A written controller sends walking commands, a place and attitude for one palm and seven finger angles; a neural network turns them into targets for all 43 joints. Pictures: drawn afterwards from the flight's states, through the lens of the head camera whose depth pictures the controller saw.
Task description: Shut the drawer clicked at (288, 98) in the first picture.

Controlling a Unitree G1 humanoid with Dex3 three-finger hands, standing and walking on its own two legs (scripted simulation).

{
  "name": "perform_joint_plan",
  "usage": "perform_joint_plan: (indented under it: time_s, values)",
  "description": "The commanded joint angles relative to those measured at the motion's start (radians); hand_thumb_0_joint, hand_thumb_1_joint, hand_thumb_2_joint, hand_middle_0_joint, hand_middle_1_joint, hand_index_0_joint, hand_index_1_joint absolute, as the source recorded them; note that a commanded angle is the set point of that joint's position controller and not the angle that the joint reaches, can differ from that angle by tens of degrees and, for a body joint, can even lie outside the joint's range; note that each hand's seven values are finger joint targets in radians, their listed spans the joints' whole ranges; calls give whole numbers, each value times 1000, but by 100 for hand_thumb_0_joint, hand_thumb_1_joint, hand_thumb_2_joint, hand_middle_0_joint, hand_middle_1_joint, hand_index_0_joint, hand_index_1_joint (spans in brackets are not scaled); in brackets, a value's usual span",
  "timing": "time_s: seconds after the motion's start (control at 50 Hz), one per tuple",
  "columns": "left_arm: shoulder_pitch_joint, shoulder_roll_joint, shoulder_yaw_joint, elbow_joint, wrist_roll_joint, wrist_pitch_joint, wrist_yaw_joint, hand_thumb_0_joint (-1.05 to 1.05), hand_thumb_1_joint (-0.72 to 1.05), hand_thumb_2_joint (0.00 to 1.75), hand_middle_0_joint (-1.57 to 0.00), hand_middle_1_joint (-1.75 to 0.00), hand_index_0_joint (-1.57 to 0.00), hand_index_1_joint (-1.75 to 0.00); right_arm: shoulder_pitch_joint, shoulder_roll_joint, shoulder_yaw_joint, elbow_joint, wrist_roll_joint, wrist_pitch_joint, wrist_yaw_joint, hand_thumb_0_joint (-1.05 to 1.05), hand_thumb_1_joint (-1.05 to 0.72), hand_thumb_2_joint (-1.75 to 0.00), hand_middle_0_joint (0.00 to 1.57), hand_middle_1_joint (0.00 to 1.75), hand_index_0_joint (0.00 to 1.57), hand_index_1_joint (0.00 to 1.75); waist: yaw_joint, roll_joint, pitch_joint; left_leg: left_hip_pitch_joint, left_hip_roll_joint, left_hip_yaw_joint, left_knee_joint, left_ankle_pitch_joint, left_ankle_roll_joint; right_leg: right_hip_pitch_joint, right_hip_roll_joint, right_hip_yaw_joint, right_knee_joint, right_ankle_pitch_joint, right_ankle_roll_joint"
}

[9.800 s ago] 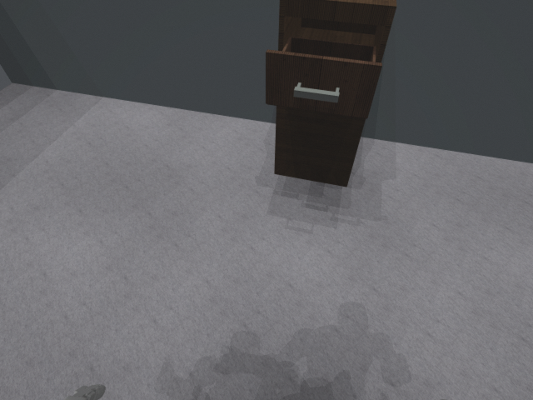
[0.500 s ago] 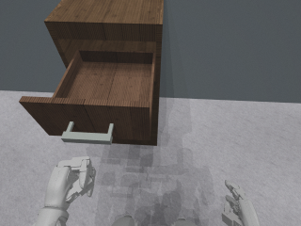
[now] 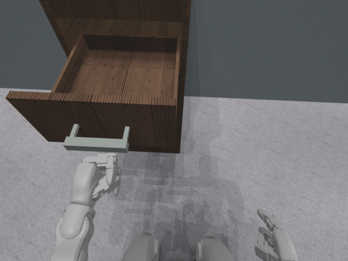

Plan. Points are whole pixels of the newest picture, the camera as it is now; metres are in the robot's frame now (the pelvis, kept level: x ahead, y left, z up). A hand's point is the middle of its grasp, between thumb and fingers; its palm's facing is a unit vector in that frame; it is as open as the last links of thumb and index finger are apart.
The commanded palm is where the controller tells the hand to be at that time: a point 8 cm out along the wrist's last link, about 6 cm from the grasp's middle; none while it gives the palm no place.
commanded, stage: bring the fist close to the handle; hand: left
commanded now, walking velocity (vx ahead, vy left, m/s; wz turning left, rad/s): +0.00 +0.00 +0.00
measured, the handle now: (99, 137) +0.38 +0.19 +0.04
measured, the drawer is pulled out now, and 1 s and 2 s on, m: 0.30 0.27 0.13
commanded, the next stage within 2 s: push the drawer shut in 0.34 s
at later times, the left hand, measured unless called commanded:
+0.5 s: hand (113, 182) +0.28 +0.14 +0.04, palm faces -0.04 -1.00 -0.04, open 3.2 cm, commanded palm +0.27 +0.20 +0.04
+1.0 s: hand (116, 158) +0.33 +0.15 +0.03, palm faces -0.05 -1.00 -0.05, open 2.9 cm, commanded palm +0.34 +0.19 +0.04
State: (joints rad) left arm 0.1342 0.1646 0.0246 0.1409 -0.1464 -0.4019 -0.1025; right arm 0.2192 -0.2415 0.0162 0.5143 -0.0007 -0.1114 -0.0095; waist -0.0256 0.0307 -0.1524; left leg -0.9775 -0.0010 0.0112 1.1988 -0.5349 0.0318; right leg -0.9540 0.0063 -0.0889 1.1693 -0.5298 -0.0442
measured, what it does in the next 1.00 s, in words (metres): stands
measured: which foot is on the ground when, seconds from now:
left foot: down 0.00-1.00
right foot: down 0.00-1.00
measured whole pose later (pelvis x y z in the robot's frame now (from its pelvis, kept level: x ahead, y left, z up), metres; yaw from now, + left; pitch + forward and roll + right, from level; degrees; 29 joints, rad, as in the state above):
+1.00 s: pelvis -0.01 +0.00 +0.00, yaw +0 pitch +19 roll -2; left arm -0.14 0.20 0.06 0.37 -0.15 -0.41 -0.09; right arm 0.22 -0.25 0.02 0.58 0.01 -0.06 -0.02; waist -0.03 0.03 -0.14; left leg -1.01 -0.01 -0.01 1.21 -0.53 0.04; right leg -0.98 0.00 -0.10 1.16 -0.52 -0.04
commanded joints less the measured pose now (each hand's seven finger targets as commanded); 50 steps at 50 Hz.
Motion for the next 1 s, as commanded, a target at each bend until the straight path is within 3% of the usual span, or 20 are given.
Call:
perform_joint_plan:
  time_s: [0.0,0.06,0.08,0.1,0.12,0.16,0.2,0.32,0.38,0.4,0.48,0.5,0.58,0.64,0.68,0.76,0.78,0.92,0.96,0.98]
  values:
    - [-85,106,65,-240,-17,-75,14,0,90,90,-140,-160,-140,-160,-25,-124,-55,-156,9,-30,-4,0,-90,-90,20,30,20,30,10,-18,-347,196,-3,-50,-168,281,-7,224,-1,65,-156,268,14]
    - [-71,99,59,-257,-21,-74,18,0,90,90,-140,-160,-140,-160,-24,-122,-54,-156,12,-21,-3,0,-90,-90,20,30,20,30,9,1,-326,207,-1,-51,-174,291,-9,220,0,61,-161,278,12]
    - [-53,95,52,-239,-17,-71,19,0,90,90,-140,-160,-140,-160,-24,-125,-54,-155,12,-18,-3,0,-90,-90,20,30,20,30,-2,-29,-309,197,2,-54,-172,291,-6,210,4,58,-162,274,14]
    - [-59,69,25,-240,-19,-71,16,0,90,90,-140,-160,-140,-160,-26,-121,-52,-155,12,-16,-2,0,-90,-90,20,30,20,30,-9,-24,-298,187,0,-50,-169,275,-5,208,2,63,-167,269,17]
    - [-54,88,44,-228,-20,-70,15,0,90,90,-140,-160,-140,-160,-19,-125,-53,-150,13,-13,-3,0,-90,-90,20,30,20,30,-9,-32,-285,185,2,-54,-171,268,-7,202,4,59,-168,261,15]
    - [-56,68,19,-239,-19,-72,10,0,90,90,-140,-160,-140,-160,-23,-124,-54,-155,15,-12,-3,0,-90,-90,20,30,20,30,-15,-36,-280,181,0,-52,-169,257,-5,200,2,62,-172,254,17]
    - [-40,95,46,-236,-19,-75,9,0,90,90,-140,-160,-140,-160,-21,-127,-56,-154,13,-10,-6,0,-90,-90,20,30,20,30,-8,-33,-280,176,0,-52,-166,261,-5,199,2,62,-167,255,15]
    - [-54,84,30,-264,-17,-89,12,0,90,90,-140,-160,-140,-160,-24,-121,-54,-159,12,-6,-6,0,-90,-90,20,30,20,30,-12,-5,-283,185,-1,-53,-160,267,-7,185,1,60,-161,256,14]
    - [-28,114,60,-253,-18,-88,12,0,90,90,-140,-160,-140,-160,-26,-125,-55,-160,12,-3,-8,0,-90,-90,20,30,20,30,-5,-29,-283,169,-1,-52,-158,253,-4,197,5,66,-166,241,13]
    - [-32,93,45,-243,-17,-84,9,0,90,90,-140,-160,-140,-160,-30,-121,-52,-162,12,-2,-7,0,-90,-90,20,30,20,30,-7,-11,-275,168,-3,-51,-159,251,-5,193,3,65,-164,243,12]
    - [-164,123,61,-230,-20,-80,4,0,90,90,-140,-160,-140,-160,-26,-128,-51,-144,13,0,-16,0,-90,-90,20,30,20,30,-29,-29,-269,147,-2,-54,-144,223,-1,176,4,75,-171,211,15]
    - [-170,115,61,-225,-21,-80,1,0,90,90,-140,-160,-140,-160,-29,-125,-51,-139,12,-1,-16,0,-90,-90,20,30,20,30,-21,1,-288,162,-4,-53,-145,230,-3,178,3,73,-167,218,14]
    - [-237,119,60,-172,-26,-66,-6,0,90,90,-140,-160,-140,-160,-24,-131,-49,-128,14,-2,-19,0,-90,-90,20,30,20,30,-33,-18,-298,164,-1,-58,-147,232,-1,177,4,72,-173,213,15]
    - [-293,119,61,-149,-26,-50,-9,0,90,90,-140,-160,-140,-160,-19,-134,-50,-120,16,2,-18,0,-90,-90,20,30,20,30,-26,24,-321,197,-1,-58,-155,250,-6,172,2,67,-171,231,14]
    - [-310,139,86,-118,-30,-41,-6,0,90,90,-140,-160,-140,-160,-9,-138,-49,-114,15,6,-18,0,-90,-90,20,30,20,30,-30,-17,-317,177,0,-60,-157,253,-4,192,4,67,-174,237,15]
    - [-404,121,70,-96,-25,-48,5,0,90,90,-140,-160,-140,-160,-7,-138,-50,-97,15,7,-19,0,-90,-90,20,30,20,30,-41,-9,-320,191,0,-62,-156,242,-6,167,1,67,-177,224,18]
    - [-438,119,56,-72,-20,-49,7,0,90,90,-140,-160,-140,-160,-6,-140,-47,-91,15,7,-21,0,-90,-90,20,30,20,30,-58,-19,-292,178,2,-65,-153,226,-3,145,3,64,-180,205,18]
    - [-610,133,63,0,-8,-63,20,0,90,90,-140,-160,-140,-160,2,-145,-48,-58,16,10,-25,0,-90,-90,20,30,20,30,-61,26,-332,216,3,-75,-164,198,-8,113,1,63,-179,166,15]
    - [-649,123,56,35,-6,-60,25,0,90,90,-140,-160,-140,-160,9,-147,-47,-51,16,11,-25,0,-90,-90,20,30,20,30,-64,22,-334,221,2,-78,-169,185,-9,107,1,61,-183,153,15]
    - [-673,135,61,65,-3,-57,27,0,90,90,-140,-160,-140,-160,15,-152,-46,-48,16,14,-27,0,-90,-90,20,30,20,30,-76,-13,-322,209,3,-81,-168,175,-4,100,4,60,-186,146,17]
